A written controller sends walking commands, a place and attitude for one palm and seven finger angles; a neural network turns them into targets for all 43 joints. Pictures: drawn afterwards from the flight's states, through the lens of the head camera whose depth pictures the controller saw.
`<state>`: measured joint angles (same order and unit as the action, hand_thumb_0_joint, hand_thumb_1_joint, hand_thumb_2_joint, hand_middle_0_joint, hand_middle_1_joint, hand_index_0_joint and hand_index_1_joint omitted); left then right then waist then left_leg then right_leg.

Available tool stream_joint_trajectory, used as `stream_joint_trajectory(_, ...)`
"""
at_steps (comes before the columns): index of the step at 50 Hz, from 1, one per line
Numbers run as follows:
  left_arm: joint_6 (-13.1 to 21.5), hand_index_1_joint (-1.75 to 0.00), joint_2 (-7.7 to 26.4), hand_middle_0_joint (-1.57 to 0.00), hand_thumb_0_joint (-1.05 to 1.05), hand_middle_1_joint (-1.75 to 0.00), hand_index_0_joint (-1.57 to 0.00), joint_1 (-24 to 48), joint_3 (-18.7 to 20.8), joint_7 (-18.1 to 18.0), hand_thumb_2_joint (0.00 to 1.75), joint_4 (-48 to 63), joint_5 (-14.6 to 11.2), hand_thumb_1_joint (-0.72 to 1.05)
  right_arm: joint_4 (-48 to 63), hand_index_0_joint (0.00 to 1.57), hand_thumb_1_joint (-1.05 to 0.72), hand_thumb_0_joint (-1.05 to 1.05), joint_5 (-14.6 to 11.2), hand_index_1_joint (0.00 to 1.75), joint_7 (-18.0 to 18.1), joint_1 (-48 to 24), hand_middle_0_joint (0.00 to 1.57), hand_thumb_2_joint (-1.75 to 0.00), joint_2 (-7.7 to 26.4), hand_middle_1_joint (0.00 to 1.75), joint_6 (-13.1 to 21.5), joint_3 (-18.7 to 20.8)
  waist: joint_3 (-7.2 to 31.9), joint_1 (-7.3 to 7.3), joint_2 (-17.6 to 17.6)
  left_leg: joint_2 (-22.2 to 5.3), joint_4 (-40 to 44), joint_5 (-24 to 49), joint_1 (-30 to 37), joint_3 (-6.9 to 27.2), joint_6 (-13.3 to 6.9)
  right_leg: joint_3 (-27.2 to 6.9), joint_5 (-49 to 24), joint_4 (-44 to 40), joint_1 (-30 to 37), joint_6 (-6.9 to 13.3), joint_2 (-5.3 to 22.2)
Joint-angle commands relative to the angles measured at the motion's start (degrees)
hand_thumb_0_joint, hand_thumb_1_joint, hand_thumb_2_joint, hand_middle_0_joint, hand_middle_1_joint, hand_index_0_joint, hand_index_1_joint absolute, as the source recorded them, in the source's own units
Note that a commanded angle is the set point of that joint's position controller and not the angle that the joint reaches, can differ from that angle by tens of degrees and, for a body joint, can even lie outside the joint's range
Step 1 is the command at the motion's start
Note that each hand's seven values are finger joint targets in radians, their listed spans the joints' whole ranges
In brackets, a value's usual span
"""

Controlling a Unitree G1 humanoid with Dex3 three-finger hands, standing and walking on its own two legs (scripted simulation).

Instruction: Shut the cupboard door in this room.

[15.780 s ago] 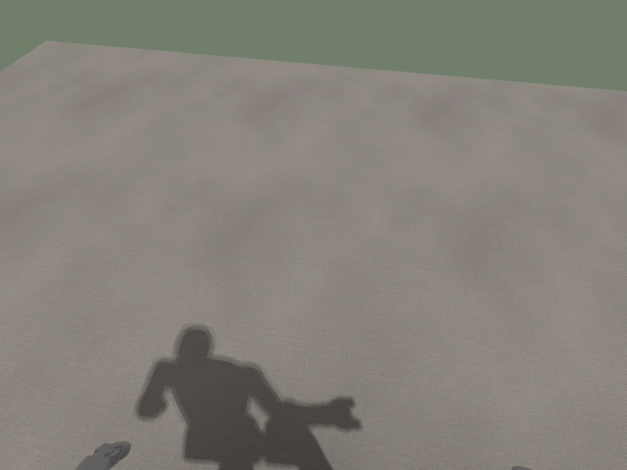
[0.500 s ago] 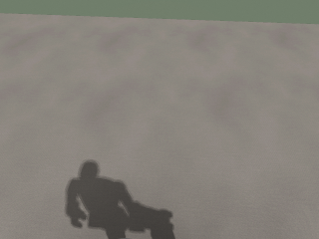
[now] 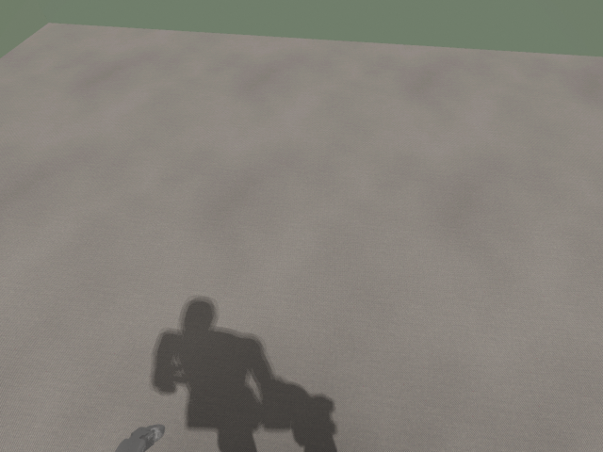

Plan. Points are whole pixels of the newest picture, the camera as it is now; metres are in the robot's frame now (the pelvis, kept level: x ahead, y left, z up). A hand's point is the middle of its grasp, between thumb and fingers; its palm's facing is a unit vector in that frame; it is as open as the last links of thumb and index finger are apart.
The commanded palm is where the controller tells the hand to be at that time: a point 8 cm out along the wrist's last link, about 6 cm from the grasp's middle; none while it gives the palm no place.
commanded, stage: turn or walk to find it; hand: left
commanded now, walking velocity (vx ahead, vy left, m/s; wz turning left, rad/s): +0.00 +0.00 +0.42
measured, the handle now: out of the picture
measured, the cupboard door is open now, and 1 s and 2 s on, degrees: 78 78 78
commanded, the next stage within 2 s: stand and wait in 0.10 s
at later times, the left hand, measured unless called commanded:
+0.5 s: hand out of the picture -0.06 +0.19 -0.17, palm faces +0.29 -0.92 -0.24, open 7.4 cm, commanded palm none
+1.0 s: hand out of the picture -0.06 +0.25 -0.15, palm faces +0.45 -0.85 -0.26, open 7.4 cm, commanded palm none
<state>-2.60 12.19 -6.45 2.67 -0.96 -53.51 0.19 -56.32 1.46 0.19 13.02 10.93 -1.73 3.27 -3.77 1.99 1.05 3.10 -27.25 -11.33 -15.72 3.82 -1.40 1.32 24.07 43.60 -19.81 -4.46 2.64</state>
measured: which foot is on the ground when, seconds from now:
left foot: down 0.00-0.06, up 0.08-0.54, down 0.56-1.00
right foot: up 0.00-0.04, down 0.06-0.56, up 0.58-1.00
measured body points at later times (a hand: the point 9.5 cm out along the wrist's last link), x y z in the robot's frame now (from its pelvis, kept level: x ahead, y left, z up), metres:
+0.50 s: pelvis -0.04 -0.01 +0.00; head -0.01 -0.01 +0.45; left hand -0.07 +0.24 -0.15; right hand +0.08 -0.25 -0.15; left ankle -0.09 +0.12 -0.71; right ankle +0.00 -0.12 -0.74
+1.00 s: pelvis -0.07 +0.01 +0.00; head -0.04 +0.03 +0.45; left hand -0.09 +0.29 -0.13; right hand +0.08 -0.19 -0.14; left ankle -0.09 +0.11 -0.74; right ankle -0.01 -0.13 -0.69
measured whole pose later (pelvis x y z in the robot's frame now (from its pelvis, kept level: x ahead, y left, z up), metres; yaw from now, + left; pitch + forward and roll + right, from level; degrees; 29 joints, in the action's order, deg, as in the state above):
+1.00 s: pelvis -0.07 +0.01 +0.00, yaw +27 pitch +0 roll -1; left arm -3.1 13.6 -6.4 3.2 -0.9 -53.1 0.4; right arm -54.9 1.3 0.0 12.8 10.9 -1.4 3.2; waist -3.9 1.9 0.2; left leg 3.8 -25.9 -10.6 -15.4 4.9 -2.6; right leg 0.1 24.7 51.6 -23.6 -5.4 3.3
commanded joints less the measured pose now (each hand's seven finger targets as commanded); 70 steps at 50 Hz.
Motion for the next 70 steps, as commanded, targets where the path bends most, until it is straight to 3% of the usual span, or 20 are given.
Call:
stream_joint_trajectory(1, 2.13, -0.3, 5.94, -0.2, 0.0, -0.3, -0.2, -7.57, 1.47, -0.55, 0.9, 2.1, 0.09, 0.9, 4.17, 0.2, -0.9, 0.0, -0.55, 0.3, 0.38, -0.82, 0.2, -0.9, 10.36, 0.3, 0.59, 2.86, 8.22, -3.67, 4.32, -10.81, 0.68, 12.25, -2.43, 14.49, -4.22, 0.54, -12.83, -20.34, 13.91, 1.06, 0.06)
stream_joint_trajectory(3, 3.0, -0.3, 13.63, -0.2, 0.0, -0.3, -0.2, -9.44, 3.03, -1.2, 0.9, 2.51, 1.33, 0.9, 6.11, 0.2, -0.9, 0.0, -0.95, 0.3, -0.09, -0.24, 0.2, -0.9, 4.59, 0.3, 0.7, 1.94, 7.53, -4.79, -18.35, 1.36, -18.32, -18.13, -19.72, 0.3, 2.93, -20.92, -15.58, -27.82, 23.05, 9.57, 22.13)
stream_joint_trajectory(4, 2.64, -0.3, 13.6, -0.2, 0.0, -0.3, -0.2, -8.84, 2.73, -1.27, 0.9, 3.46, 0.86, 0.9, 6.23, 0.2, -0.9, 0.0, -0.44, 0.3, 0.07, -1.64, 0.2, -0.9, 7.53, 0.3, 0.07, 2.8, 6.12, -4.98, -13.19, -0.43, -28.98, -22.14, -17.4, 1.56, 2.77, -20.66, -17.28, -28.61, 13.78, 13.67, 25.65)
stream_joint_trajectory(6, 2.61, -0.3, 9.73, -0.2, 0.0, -0.3, -0.2, -1.95, 2.57, -1.54, 0.9, 4.8, 0.56, 0.9, 3.77, 0.2, -0.9, 0.0, -0.07, 0.3, -0.33, 0.72, 0.2, -0.9, 7.6, 0.3, -1.22, 3.2, 1.81, -1.63, -11.27, -2.62, -38.14, -16.19, -15.85, 2.7, 2.72, -15.28, -8.47, -30.46, 6.06, 12.53, 19.87)
stream_joint_trajectory(9, 3.27, -0.3, 7.03, -0.2, 0.0, -0.3, -0.2, -0.92, 1.4, -1.0, 0.9, 5.08, 0.49, 0.9, 1.53, 0.2, -0.9, 0.0, -0.03, 0.3, -1.02, 4.25, 0.2, -0.9, 6.09, 0.3, -1.65, 2.78, 1.0, 0.04, -8.56, -3.4, -42.73, -8.79, -16.01, -0.21, 4.31, -3.62, -15.94, -27.57, 7.43, 9.5, 13.88)
stream_joint_trajectory(21, 2.88, -0.3, 10.46, -0.2, 0.0, -0.3, -0.2, -10.54, 2.68, -0.84, 0.9, 1.25, 1.58, 0.9, 3.95, 0.2, -0.9, 0.0, -0.8, 0.3, -1.0, -5.01, 0.2, -0.9, 5.41, 0.3, -0.99, 1.39, 3.0, -5.04, -12.4, -5.6, -21.8, -16.23, -10.61, -5.81, 5.61, -0.73, -27.91, -23.21, 14.9, 12.76, 18.54)
stream_joint_trajectory(26, 2.11, -0.3, 11.76, -0.2, 0.0, -0.3, -0.2, -8.16, 3.18, -0.53, 0.9, 0.98, 1.03, 0.9, 3.29, 0.2, -0.9, 0.0, -1.12, 0.3, -0.83, 0.18, 0.2, -0.9, 6.46, 0.3, 0.39, 1.21, 7.7, -1.73, -10.3, -4.64, 0.07, -3.67, 3.98, -8.55, 3.97, 5.19, -28.34, -12.75, 11.07, 8.32, 17.22)
stream_joint_trajectory(27, 1.66, -0.3, 10.15, -0.2, 0.0, -0.3, -0.2, -8.23, 2.94, -0.42, 0.9, 1.64, 0.5, 0.9, 2.83, 0.2, -0.9, 0.0, -0.95, 0.3, -0.89, 2.63, 0.2, -0.9, 9.34, 0.3, 1.0, 1.82, 9.08, -0.01, -2.12, -7.9, 6.26, 3.63, 11.97, -3.76, 2.68, 8.06, -21.18, -4.63, 4.11, 5.06, 14.31)
stream_joint_trajectory(28, 1.29, -0.3, 6.13, -0.2, 0.0, -0.3, -0.2, -7.73, 2.13, -0.02, 0.9, 3.78, 0.17, 0.9, 3.07, 0.2, -0.9, 0.0, -0.47, 0.3, -0.56, 4.19, 0.2, -0.9, 15.32, 0.3, 1.39, 3.35, 7.4, 1.05, 15.71, -22.84, 9.12, 19.57, 17.88, 16.07, -3.02, 10.16, 6.1, 7.49, -12.68, 0.19, 6.0)
stream_joint_trajectory(29, 0.62, -0.3, 5.84, -0.2, 0.0, -0.3, -0.2, -3.72, 1.28, -0.23, 0.9, 4.99, 0.77, 0.9, 2.15, 0.2, -0.9, 0.0, -0.54, 0.3, -0.19, 6.86, 0.2, -0.9, 18.05, 0.3, 0.74, 3.83, 7.28, 2.7, 14.68, -27.25, 8.96, 26.99, 14.18, 17.82, -7.7, 4.98, 13.28, 14.63, -13.53, 0.19, 4.61)
stream_joint_trajectory(32, -0.04, -0.3, 7.23, -0.2, 0.0, -0.3, -0.2, -1.92, 2.15, 0.13, 0.9, 3.14, 0.83, 0.9, 3.75, 0.2, -0.9, 0.0, -0.21, 0.3, 0.81, -1.22, 0.2, -0.9, 13.47, 0.3, 0.73, 2.5, 2.23, 0.04, 12.15, -20.09, 10.02, 14.33, 6.48, 11.63, -6.93, 0.33, 3.44, 20.95, -13.59, 0.35, 5.14)
stream_joint_trajectory(36, 0.53, -0.3, 7.29, -0.2, 0.0, -0.3, -0.2, -4.56, 2.08, 0.64, 0.9, 1.36, 0.8, 0.9, 4.61, 0.2, -0.9, 0.0, -0.64, 0.3, 0.82, -2.3, 0.2, -0.9, 12.12, 0.3, 1.51, 1.73, 3.45, -1.68, 6.21, -15.54, 9.43, 19.04, 8.71, 7.69, -5.74, -0.03, -3.45, 21.73, -12.5, -0.53, 3.75)
stream_joint_trajectory(48, 1.03, -0.3, 5.52, -0.2, 0.0, -0.3, -0.2, 2.22, 1.31, -0.24, 0.9, 5.77, 0.28, 0.9, 4.5, 0.2, -0.9, 0.0, 0.04, 0.3, 0.65, 2.82, 0.2, -0.9, 12.24, 0.3, 0.91, 3.09, 6.11, 0.89, 6.69, -15.97, 6.68, 19.97, 10.34, 19.08, -9.29, -1.93, 2.24, 5.77, -8.54, -0.61, 0.74)
stream_joint_trajectory(53, 1.92, -0.3, 6.07, -0.2, 0.0, -0.3, -0.2, -4.4, 1.54, -0.51, 0.9, 4.59, -0.17, 0.9, 5.38, 0.2, -0.9, 0.0, -0.31, 0.3, 0.34, 0.15, 0.2, -0.9, 11.68, 0.3, 0.43, 3.48, 9.31, -2.41, 6.49, -11.1, 1.91, 18.1, 1.36, 19.04, -5.63, 0.09, -8.71, -15.61, 8.98, 0.71, -1.84)
stream_joint_trajectory(54, 2.36, -0.3, 7.57, -0.2, 0.0, -0.3, -0.2, -6.74, 1.87, -0.67, 0.9, 4.22, -0.02, 0.9, 5.47, 0.2, -0.9, 0.0, -0.66, 0.3, 0.15, -0.14, 0.2, -0.9, 10.45, 0.3, 0.42, 3.3, 10.24, -3.58, 3.41, -8.46, -0.64, 11.09, -3.86, 17.0, -2.97, -1.46, -13.2, -22.93, 16.36, 1.3, 0.71)
stream_joint_trajectory(56, 2.9, -0.3, 14.75, -0.2, 0.0, -0.3, -0.2, -7.84, 3.15, -1.29, 0.9, 4.77, 1.09, 0.9, 7.39, 0.2, -0.9, 0.0, -0.89, 0.3, -0.18, -0.21, 0.2, -0.9, 6.27, 0.3, 0.45, 2.82, 8.04, -4.8, -16.89, 2.66, -21.78, -20.64, -20.57, 1.41, 3.47, -23.61, -15.01, -28.79, 21.75, 11.24, 24.52)
stream_joint_trajectory(57, 2.44, -0.3, 14.08, -0.2, 0.0, -0.3, -0.2, -6.31, 2.83, -1.48, 0.9, 5.65, 0.76, 0.9, 7.14, 0.2, -0.9, 0.0, -0.33, 0.3, -0.2, -1.0, 0.2, -0.9, 8.47, 0.3, -0.15, 3.43, 6.0, -4.08, -10.43, -0.12, -31.54, -21.28, -18.18, 2.76, 2.98, -20.73, -15.04, -28.78, 13.13, 14.24, 25.74)
stream_joint_trajectory(59, 2.57, -0.3, 10.35, -0.2, 0.0, -0.3, -0.2, 0.91, 2.42, -1.41, 0.9, 7.13, 0.49, 0.9, 4.34, 0.2, -0.9, 0.0, 0.1, 0.3, -0.84, 1.93, 0.2, -0.9, 8.15, 0.3, -1.74, 3.8, 0.63, -0.63, -10.42, -2.44, -40.45, -14.78, -16.03, 2.52, 3.34, -14.29, -2.9, -31.43, 3.55, 11.75, 19.3)
stream_joint_trajectory(61, 2.8, -0.3, 7.6, -0.2, 0.0, -0.3, -0.2, 2.34, 1.52, -1.17, 0.9, 7.39, 0.43, 0.9, 2.95, 0.2, -0.9, 0.0, 0.15, 0.3, -1.38, 4.35, 0.2, -0.9, 7.09, 0.3, -1.92, 3.44, -0.63, 1.01, -8.68, -3.35, -42.98, -9.92, -16.12, 0.47, 4.14, -6.03, -11.02, -28.7, 3.82, 9.66, 14.7)
stream_joint_trajectory(70, 2.97, -0.3, 10.41, -0.2, 0.0, -0.3, -0.2, -7.57, 2.6, -0.88, 0.9, 4.01, 1.43, 0.9, 4.78, 0.2, -0.9, 0.0, -0.43, 0.3, -1.29, -2.95, 0.2, -0.9, 6.1, 0.3, -1.45, 2.13, 2.26, -3.77, -12.34, -5.29, -27.18, -14.39, -13.17, -4.67, 6.12, -0.71, -25.56, -23.8, 13.71, 12.0, 17.16)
